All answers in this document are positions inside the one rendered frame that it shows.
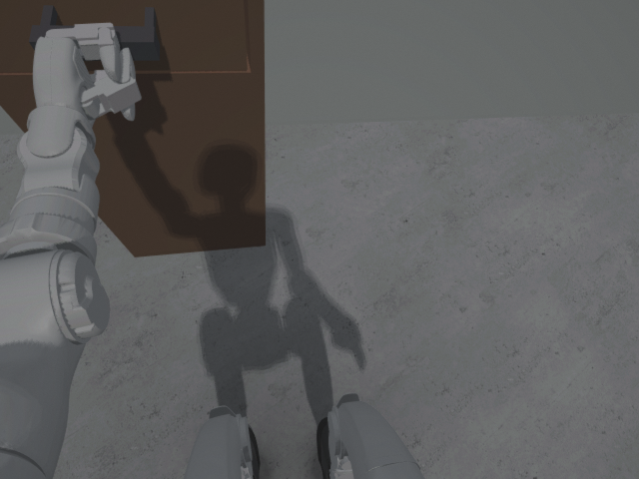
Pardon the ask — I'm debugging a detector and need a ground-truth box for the robot left thigh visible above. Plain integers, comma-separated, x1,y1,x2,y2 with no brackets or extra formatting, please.
184,414,253,479

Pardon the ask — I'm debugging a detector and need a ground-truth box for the robot left upper arm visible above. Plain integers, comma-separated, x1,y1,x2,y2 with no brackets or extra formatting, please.
0,249,110,479

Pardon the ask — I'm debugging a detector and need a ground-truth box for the left robot hand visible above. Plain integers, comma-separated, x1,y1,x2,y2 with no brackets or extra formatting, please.
33,23,142,128

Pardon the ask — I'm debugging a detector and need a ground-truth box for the drawer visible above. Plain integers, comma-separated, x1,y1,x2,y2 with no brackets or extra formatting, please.
0,0,248,72

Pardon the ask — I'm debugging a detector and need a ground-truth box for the cabinet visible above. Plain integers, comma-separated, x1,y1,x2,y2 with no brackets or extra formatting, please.
0,0,266,257

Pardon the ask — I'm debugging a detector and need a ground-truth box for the robot thigh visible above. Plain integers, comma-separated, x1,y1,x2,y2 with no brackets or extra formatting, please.
327,401,425,479
184,414,253,479

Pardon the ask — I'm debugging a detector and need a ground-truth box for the robot left forearm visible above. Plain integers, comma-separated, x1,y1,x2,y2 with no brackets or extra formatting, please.
0,105,100,266

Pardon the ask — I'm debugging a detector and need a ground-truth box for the robot right thigh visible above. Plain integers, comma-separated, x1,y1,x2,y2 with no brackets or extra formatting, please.
327,401,425,479

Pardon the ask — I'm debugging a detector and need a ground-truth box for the handle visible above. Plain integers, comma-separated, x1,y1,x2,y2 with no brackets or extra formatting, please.
29,5,160,61

